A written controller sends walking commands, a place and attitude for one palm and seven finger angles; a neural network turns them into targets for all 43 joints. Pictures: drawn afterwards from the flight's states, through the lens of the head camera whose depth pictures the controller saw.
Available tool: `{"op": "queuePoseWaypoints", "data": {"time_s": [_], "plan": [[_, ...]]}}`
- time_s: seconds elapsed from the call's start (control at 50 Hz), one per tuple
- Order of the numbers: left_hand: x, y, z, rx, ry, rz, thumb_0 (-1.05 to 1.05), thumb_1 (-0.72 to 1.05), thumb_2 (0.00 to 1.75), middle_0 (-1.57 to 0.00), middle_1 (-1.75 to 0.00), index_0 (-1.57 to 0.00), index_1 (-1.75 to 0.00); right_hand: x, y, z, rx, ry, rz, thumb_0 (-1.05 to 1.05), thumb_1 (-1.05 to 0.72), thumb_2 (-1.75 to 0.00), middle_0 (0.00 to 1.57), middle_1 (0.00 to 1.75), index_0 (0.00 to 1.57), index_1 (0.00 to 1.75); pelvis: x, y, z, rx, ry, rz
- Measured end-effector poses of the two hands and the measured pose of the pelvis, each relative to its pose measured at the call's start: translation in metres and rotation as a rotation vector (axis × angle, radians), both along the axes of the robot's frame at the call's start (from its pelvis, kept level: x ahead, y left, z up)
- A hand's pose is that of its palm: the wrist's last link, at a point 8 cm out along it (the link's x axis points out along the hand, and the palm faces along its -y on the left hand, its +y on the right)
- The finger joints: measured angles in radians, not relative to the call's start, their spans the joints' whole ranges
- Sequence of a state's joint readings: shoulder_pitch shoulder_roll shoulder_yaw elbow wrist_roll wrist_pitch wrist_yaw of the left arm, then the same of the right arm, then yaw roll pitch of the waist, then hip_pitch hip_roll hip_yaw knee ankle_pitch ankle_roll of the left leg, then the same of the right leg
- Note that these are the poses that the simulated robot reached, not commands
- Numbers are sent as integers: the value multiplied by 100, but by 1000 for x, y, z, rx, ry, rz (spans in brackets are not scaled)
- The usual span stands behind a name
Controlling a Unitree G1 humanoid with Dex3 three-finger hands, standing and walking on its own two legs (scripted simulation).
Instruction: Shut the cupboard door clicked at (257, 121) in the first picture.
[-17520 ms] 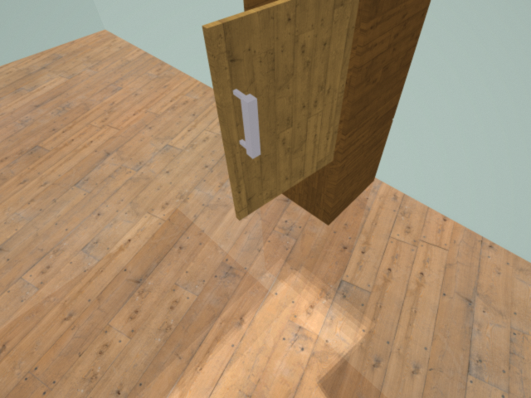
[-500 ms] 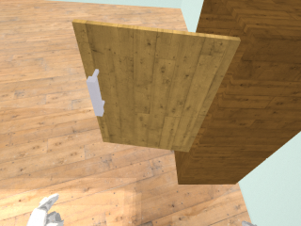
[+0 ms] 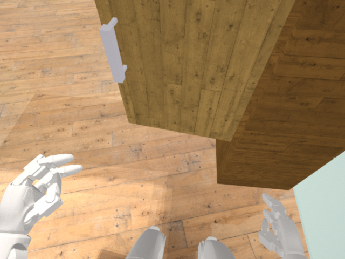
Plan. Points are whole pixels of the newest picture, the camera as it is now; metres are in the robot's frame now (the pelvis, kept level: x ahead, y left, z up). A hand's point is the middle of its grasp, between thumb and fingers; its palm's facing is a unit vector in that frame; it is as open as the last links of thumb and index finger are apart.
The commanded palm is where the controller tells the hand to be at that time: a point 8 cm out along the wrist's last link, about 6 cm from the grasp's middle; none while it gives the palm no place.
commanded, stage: raise the hand and make a fist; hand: left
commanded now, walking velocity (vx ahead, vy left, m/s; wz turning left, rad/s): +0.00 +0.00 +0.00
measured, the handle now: (116, 51) +0.59 +0.23 +0.12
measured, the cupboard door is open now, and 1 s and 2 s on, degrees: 83 83 83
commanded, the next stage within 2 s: bring the fist close to the handle in 1.34 s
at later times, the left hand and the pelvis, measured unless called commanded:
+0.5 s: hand (79, 196) +0.21 +0.21 +0.08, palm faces -0.12 -0.99 -0.04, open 3.4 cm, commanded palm +0.20 +0.27 +0.09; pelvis +0.00 +0.02 +0.02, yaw -1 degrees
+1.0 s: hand (70, 158) +0.26 +0.22 +0.13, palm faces -0.05 -1.00 -0.05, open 3.1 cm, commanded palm +0.23 +0.27 +0.12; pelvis +0.03 +0.04 +0.04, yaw -1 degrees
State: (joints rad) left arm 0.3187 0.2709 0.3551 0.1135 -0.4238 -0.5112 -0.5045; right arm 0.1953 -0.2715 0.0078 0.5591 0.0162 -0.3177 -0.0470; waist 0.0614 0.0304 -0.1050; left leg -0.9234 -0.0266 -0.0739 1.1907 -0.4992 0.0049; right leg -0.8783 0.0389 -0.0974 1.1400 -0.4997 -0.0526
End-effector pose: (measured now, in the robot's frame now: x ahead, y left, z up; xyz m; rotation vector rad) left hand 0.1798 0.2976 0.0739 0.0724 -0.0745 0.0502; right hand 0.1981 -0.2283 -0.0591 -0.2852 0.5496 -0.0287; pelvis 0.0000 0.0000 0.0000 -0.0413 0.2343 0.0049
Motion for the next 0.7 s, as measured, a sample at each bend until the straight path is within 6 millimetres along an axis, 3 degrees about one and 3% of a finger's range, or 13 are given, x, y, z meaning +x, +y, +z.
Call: {"op": "queuePoseWaypoints", "data": {"time_s": [0.1,0.16,0.26,0.32,0.46,0.52,0.62,0.7], "plan": [[23,-36,-18,-36,113,-234,2,90,90,-65,-79,-64,-79,-32,-19,-1,-8,-4,-101,1,-90,-90,20,30,21,30,-17,-2,-4,2,-22,-12],[28,-46,-13,-30,162,-272,2,90,90,-70,-85,-70,-85,-54,-26,8,-1,-4,-171,1,-91,-90,20,30,21,30,-19,-2,2,12,-45,-32],[23,-26,20,-24,74,-92,2,90,90,-80,-95,-79,-95,-80,-27,17,12,25,-235,1,-91,-90,20,30,21,30,-15,0,14,15,-69,-45],[15,-15,25,-11,67,-24,2,90,90,-85,-101,-85,-101,-85,-23,16,16,49,-224,1,-91,-90,20,30,20,30,-12,4,18,11,-74,-34],[14,-33,3,-25,179,-155,2,90,90,-98,-115,-97,-115,-72,-4,17,4,47,-164,1,-91,-90,20,30,21,30,-6,18,21,4,-76,-23],[23,-34,12,-25,124,-163,2,90,90,-104,-121,-103,-121,-58,7,23,3,27,-143,1,-90,-90,20,30,21,30,-1,22,23,1,-80,-24],[38,-17,37,-22,27,-83,2,90,90,-113,-131,-112,-131,-32,25,33,27,-8,-104,1,-90,-90,20,30,21,30,9,28,29,-6,-85,-18],[45,-14,36,-30,90,-91,2,90,90,-120,-139,-119,-139,-13,37,42,48,-30,-78,1,-90,-90,20,30,21,30,17,33,34,-10,-85,-13]]}}
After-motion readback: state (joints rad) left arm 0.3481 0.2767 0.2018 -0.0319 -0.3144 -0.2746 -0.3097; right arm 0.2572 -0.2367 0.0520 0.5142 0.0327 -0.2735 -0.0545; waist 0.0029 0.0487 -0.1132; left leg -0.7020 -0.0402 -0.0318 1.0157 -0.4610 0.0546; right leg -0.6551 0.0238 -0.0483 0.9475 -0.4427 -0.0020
